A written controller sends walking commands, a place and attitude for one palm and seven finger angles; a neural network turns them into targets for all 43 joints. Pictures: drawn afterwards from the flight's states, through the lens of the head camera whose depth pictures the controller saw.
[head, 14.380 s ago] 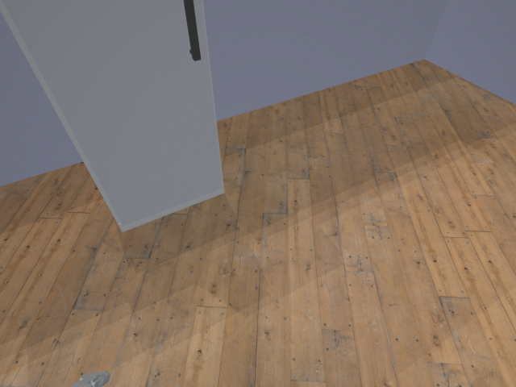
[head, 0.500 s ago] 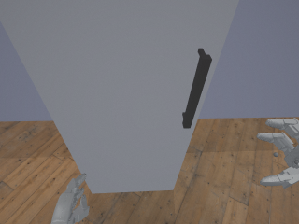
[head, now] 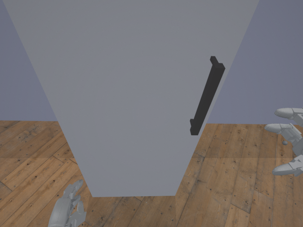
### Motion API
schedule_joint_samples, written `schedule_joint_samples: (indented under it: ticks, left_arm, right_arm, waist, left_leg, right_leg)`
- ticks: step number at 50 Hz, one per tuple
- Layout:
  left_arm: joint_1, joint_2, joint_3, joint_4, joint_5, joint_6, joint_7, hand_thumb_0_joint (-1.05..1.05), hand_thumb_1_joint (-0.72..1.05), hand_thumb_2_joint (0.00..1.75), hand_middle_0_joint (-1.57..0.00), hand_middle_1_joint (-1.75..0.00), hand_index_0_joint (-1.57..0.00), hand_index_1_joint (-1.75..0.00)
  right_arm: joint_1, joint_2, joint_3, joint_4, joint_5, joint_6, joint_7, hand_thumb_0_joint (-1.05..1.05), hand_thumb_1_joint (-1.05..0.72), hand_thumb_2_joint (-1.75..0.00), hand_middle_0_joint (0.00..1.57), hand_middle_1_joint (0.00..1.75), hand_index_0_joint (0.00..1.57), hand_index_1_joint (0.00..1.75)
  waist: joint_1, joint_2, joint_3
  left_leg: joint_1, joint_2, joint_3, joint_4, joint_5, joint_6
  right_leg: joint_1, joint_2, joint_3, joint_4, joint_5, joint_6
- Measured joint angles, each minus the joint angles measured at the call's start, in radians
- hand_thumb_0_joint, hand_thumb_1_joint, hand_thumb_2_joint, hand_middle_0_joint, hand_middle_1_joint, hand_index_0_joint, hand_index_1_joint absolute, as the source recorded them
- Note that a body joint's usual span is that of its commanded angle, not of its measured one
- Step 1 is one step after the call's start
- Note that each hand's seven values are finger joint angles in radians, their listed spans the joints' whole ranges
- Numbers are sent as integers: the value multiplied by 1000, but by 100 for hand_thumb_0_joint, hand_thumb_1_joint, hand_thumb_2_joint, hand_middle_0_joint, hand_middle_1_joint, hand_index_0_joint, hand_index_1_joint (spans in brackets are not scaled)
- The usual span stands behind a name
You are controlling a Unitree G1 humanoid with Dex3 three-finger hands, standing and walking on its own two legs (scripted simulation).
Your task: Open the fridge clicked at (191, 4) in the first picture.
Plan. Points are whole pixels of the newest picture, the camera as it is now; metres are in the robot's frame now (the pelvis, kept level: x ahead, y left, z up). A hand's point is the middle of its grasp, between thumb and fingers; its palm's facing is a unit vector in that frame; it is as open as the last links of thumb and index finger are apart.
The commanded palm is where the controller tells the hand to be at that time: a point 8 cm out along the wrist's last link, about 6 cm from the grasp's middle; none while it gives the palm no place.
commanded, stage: raise the hand to about handle height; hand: right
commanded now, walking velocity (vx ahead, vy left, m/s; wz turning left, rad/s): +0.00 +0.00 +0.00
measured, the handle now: (202, 100) +0.43 -0.12 +0.14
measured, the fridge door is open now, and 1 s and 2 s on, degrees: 0 0 0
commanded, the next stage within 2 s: move the hooked fingers beside the handle in 0.26 s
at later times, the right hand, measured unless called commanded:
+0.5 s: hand (284, 144) +0.28 -0.28 +0.16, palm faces +0.06 +1.00 -0.08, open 13.9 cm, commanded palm +0.24 -0.31 +0.17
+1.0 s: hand (261, 130) +0.32 -0.25 +0.15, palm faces +0.02 +1.00 -0.05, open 13.9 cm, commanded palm +0.29 -0.29 +0.16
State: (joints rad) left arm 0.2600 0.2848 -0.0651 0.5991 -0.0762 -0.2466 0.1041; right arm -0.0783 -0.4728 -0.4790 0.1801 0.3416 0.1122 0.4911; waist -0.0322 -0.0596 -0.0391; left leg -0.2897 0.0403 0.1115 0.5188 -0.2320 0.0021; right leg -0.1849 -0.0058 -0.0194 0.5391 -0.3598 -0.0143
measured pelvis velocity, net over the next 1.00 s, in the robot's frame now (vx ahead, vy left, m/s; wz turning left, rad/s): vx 0.00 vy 0.00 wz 0.00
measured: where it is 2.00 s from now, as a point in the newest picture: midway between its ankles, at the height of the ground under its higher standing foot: outside the picture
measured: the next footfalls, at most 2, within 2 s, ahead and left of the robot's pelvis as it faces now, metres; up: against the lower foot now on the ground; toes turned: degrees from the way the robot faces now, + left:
none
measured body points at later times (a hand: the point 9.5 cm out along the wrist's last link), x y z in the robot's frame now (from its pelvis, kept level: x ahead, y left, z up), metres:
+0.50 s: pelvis +0.00 +0.00 +0.00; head -0.02 +0.02 +0.45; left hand +0.18 +0.24 -0.07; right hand +0.27 -0.33 +0.16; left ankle +0.03 +0.12 -0.73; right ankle -0.05 -0.11 -0.73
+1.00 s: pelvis +0.00 +0.00 +0.00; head +0.00 +0.02 +0.45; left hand +0.16 +0.25 -0.08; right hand +0.31 -0.30 +0.16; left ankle +0.03 +0.12 -0.73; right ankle -0.05 -0.11 -0.73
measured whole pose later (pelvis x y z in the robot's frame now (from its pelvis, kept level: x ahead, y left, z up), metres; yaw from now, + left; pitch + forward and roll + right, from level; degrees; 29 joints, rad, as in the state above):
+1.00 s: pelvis +0.00 +0.00 +0.00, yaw +0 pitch +1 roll +0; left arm 0.27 0.28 -0.06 0.62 -0.08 -0.23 0.13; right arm -0.20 -0.42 -0.39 0.27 0.29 0.10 0.40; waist -0.01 -0.05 -0.04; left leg -0.31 0.04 0.11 0.53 -0.24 0.01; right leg -0.19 0.00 -0.02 0.54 -0.36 -0.01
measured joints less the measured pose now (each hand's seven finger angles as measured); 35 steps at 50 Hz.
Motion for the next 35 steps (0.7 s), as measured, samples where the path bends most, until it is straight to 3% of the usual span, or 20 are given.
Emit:
schedule_joint_samples:
  ticks: [23, 35]
  left_arm:
    - [-6, -10, -9, 9, -3, -6, 15, 1, 90, 90, -20, -30, -20, -30]
    - [-7, -13, -10, 23, -2, -2, 23, 1, 90, 90, -20, -30, -20, -30]
  right_arm:
    - [-12, 4, 10, 23, -8, -12, -14, -1, 50, -30, 30, 120, 31, 120]
    - [-79, 38, 70, 53, -36, -14, -58, -1, 50, -30, 30, 120, 31, 120]
  waist:
    - [-5, 1, -1]
    - [5, 6, 5]
  left_leg:
    - [8, 0, 7, 8, -5, 5]
    - [-1, 6, 4, 12, -3, 3]
  right_leg:
    - [7, -1, 8, 4, 1, 5]
    - [2, 5, 6, 1, 5, 3]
